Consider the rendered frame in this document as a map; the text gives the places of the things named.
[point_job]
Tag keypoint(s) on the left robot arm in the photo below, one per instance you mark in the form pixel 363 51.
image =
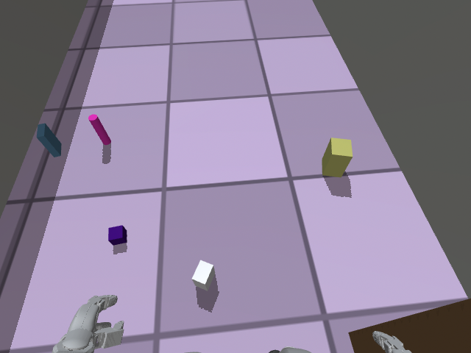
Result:
pixel 76 341

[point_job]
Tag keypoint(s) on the left robot hand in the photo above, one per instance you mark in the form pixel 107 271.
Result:
pixel 86 318

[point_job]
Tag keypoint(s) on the right robot hand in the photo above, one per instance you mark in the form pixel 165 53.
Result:
pixel 389 343

